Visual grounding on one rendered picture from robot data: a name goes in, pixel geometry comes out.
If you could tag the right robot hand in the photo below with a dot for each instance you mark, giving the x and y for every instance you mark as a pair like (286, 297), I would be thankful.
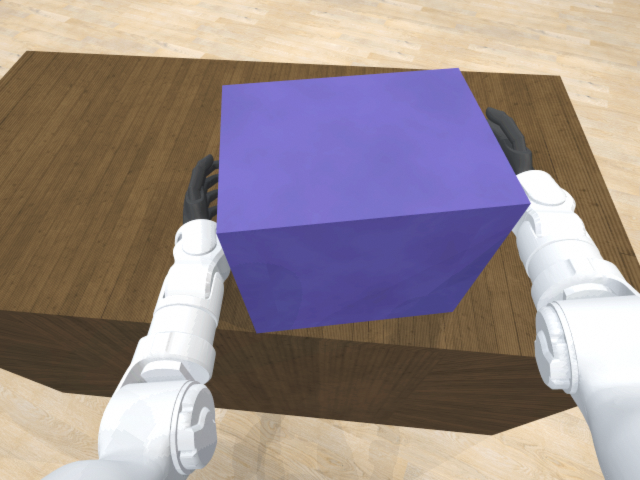
(510, 139)

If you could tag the carton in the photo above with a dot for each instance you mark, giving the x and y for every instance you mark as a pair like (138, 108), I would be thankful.
(359, 198)

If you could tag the left robot upper arm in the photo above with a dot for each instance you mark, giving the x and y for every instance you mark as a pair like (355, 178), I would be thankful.
(151, 431)

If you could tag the robot left forearm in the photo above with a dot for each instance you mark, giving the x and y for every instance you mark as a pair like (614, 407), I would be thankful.
(179, 343)

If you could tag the pedestal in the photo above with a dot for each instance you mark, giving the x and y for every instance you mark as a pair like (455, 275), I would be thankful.
(96, 156)

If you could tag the left robot hand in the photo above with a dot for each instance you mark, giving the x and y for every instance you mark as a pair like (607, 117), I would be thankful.
(197, 199)

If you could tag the right robot upper arm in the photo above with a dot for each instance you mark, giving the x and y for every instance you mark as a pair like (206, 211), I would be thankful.
(590, 348)

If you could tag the robot right forearm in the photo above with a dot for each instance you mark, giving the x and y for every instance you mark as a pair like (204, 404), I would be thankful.
(557, 252)

